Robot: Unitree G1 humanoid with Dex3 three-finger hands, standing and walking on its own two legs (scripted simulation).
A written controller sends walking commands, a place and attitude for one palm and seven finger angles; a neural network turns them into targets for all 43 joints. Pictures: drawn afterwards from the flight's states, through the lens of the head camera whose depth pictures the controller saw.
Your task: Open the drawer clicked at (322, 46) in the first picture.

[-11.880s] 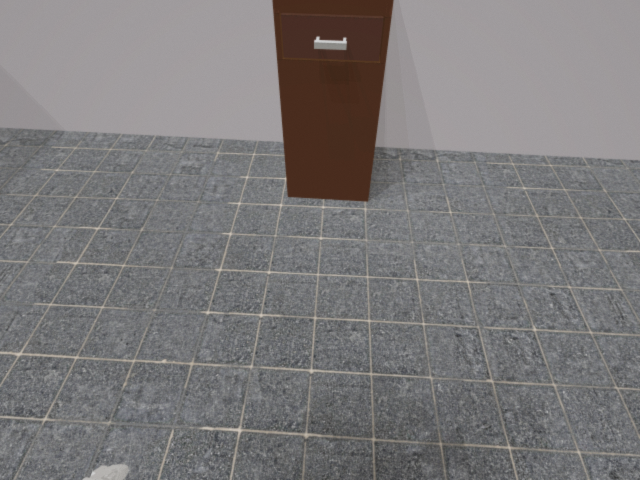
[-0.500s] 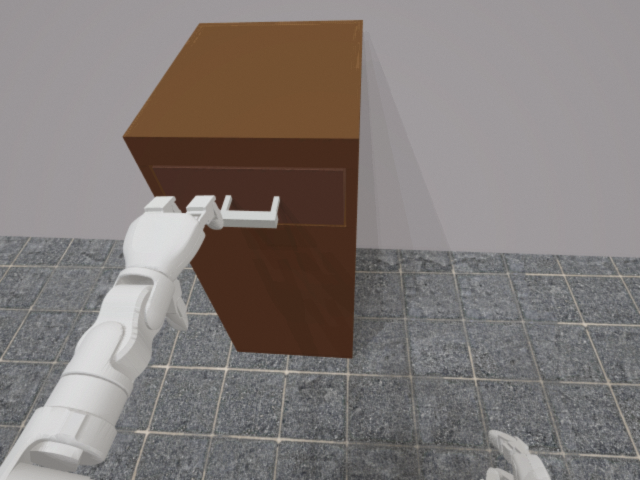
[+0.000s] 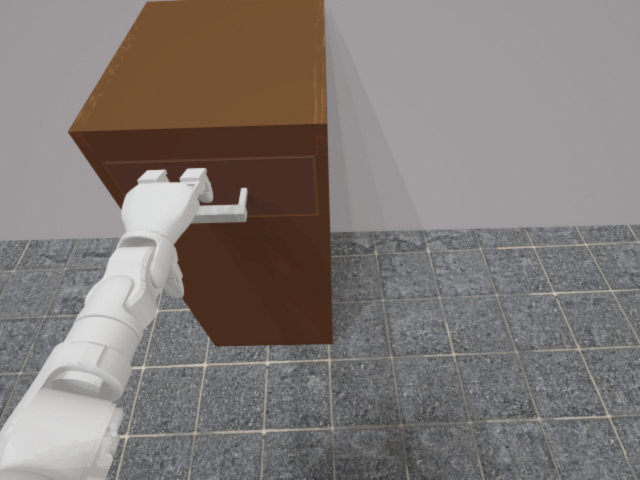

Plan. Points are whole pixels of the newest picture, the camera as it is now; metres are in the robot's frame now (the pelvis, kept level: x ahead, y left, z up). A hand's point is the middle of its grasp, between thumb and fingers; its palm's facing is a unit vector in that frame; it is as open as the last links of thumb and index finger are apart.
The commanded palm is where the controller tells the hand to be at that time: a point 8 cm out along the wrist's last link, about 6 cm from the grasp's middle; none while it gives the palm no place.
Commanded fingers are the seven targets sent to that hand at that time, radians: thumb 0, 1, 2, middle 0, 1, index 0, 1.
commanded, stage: move the hooked fingers above the handle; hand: left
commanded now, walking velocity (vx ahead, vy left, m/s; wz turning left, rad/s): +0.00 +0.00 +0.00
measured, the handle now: (215, 204) +0.54 +0.20 -0.02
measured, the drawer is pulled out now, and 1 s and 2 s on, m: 0.00 0.00 0.00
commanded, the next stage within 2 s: lower the fingers behind the handle in 1.34 s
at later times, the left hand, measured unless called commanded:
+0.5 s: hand (208, 207) +0.48 +0.19 +0.03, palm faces -0.05 -0.01 -1.00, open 13.9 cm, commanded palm +0.48 +0.19 +0.09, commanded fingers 0.00 -0.50 0.30 -0.30 -1.20 -0.30 -1.20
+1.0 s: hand (201, 205) +0.49 +0.20 +0.03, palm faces -0.06 -0.01 -1.00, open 13.8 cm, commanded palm +0.48 +0.20 +0.09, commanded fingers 0.00 -0.50 0.30 -0.30 -1.20 -0.30 -1.20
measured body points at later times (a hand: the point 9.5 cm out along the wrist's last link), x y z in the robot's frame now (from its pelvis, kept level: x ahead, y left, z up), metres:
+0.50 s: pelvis +0.00 +0.00 -0.01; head +0.09 -0.01 +0.43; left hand +0.48 +0.19 +0.09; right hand +0.02 -0.27 -0.14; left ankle -0.02 +0.11 -0.72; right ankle +0.00 -0.12 -0.72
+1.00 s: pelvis +0.00 +0.01 -0.01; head +0.09 -0.01 +0.43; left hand +0.49 +0.20 +0.08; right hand +0.01 -0.27 -0.14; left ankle -0.02 +0.11 -0.72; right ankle +0.00 -0.12 -0.72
